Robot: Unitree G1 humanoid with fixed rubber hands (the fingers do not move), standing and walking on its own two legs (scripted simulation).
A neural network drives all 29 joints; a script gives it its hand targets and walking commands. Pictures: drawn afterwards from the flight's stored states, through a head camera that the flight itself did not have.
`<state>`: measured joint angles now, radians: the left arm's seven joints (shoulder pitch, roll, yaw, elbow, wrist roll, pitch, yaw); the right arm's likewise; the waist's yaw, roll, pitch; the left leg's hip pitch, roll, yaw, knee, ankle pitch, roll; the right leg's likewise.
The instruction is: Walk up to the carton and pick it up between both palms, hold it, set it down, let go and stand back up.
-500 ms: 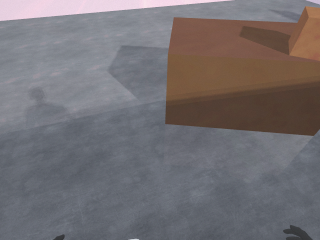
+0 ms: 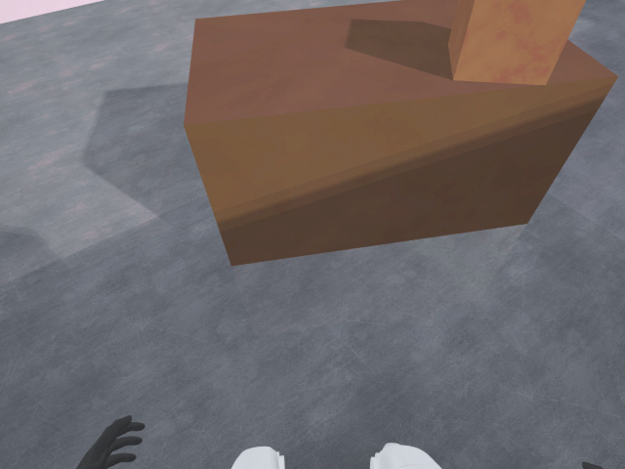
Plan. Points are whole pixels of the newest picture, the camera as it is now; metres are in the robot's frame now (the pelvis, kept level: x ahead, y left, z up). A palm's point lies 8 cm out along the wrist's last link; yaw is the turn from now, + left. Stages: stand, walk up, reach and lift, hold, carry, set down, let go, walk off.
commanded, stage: walk up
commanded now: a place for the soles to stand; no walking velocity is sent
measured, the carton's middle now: (506, 24) +1.18 -0.57 +0.02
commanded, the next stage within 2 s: none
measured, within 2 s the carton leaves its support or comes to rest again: neither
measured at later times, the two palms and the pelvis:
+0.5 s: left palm (199, 311) +0.37 +0.20 -0.07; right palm out of the picture +0.22 -0.46 -0.05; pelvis +0.21 -0.11 -0.01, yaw -6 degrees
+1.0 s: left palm (262, 254) +0.50 +0.11 -0.09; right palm out of the picture +0.45 -0.54 -0.04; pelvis +0.38 -0.21 +0.00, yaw -3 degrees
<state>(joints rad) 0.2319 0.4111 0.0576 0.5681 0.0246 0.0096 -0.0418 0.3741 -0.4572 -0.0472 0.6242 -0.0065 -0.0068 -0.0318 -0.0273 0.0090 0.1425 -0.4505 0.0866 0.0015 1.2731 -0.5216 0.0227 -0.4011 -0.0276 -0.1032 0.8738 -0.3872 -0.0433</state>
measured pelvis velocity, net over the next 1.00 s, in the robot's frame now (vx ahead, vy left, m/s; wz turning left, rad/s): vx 0.38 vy -0.21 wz -0.05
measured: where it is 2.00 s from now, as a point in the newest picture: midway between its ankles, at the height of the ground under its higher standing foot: (464, 304)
